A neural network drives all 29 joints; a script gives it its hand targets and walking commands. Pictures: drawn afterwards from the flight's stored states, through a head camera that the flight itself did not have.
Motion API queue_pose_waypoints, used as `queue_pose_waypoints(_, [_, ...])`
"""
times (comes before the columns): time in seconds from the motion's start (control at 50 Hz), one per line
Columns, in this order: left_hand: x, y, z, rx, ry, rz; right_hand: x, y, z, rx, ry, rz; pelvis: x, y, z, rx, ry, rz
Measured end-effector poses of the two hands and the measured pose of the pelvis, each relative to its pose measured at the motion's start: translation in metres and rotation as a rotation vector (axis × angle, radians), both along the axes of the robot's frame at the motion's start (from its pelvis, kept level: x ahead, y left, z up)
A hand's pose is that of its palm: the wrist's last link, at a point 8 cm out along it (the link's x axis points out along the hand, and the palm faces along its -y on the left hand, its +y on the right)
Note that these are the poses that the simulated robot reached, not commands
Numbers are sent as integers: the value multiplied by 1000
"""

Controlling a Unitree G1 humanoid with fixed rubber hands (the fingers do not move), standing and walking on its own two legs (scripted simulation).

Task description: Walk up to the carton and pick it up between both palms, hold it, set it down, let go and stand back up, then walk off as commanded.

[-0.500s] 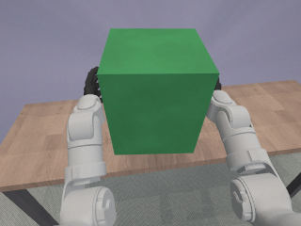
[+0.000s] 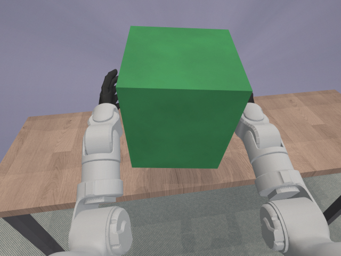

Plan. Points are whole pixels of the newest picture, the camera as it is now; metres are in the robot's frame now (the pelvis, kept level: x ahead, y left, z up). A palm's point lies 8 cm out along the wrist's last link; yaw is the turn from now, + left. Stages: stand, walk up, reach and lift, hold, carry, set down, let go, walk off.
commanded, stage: set down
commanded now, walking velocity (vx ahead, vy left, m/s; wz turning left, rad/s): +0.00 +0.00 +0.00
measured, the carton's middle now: (177, 102) +0.39 -0.01 +0.20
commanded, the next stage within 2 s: none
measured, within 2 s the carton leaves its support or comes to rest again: neither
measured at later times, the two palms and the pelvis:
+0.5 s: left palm (109, 118) +0.41 +0.15 +0.16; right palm (227, 109) +0.42 -0.15 +0.15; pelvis +0.02 +0.00 +0.00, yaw +0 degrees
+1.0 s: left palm (108, 128) +0.40 +0.16 +0.13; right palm (220, 117) +0.43 -0.14 +0.12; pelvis +0.03 +0.00 +0.00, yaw +0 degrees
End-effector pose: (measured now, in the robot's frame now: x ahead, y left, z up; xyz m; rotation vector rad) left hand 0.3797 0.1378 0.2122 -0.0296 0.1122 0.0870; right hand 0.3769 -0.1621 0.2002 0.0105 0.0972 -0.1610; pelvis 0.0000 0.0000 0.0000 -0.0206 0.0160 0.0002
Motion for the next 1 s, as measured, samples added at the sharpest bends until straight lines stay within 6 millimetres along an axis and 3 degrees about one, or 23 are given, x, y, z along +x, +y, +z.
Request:
queue_pose_waypoints(0.18, [19, -1, -31, 17, 52, 10, 22, -1, -26, 4, -29, 13, 6, -2, 1, 2, 10, 1])
queue_pose_waypoints(0.38, [25, 12, -45, 7, 47, 60, 41, 12, -37, 58, -43, 50, 17, -1, 2, -1, 28, 0])
queue_pose_waypoints(1.0, [21, 24, -85, -19, 130, 154, 57, 26, -82, 15, 32, 141, 25, 4, 3, -8, 40, 0])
